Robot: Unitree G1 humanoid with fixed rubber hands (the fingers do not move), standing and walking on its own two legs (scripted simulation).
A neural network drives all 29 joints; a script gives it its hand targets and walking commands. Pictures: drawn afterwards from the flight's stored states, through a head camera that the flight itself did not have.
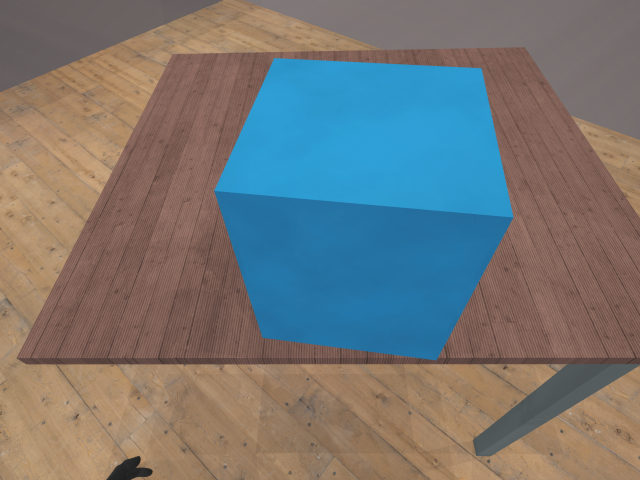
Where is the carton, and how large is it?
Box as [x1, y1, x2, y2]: [214, 58, 512, 359]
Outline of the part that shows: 274,58 214,190 262,337 436,359 512,218 511,208 481,68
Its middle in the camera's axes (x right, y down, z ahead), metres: +0.04 -0.03 +0.43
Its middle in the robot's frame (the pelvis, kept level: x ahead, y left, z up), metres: +0.38 -0.03 +0.14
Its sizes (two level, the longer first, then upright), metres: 0.210 0.200 0.250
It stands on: a table, 0.77 m high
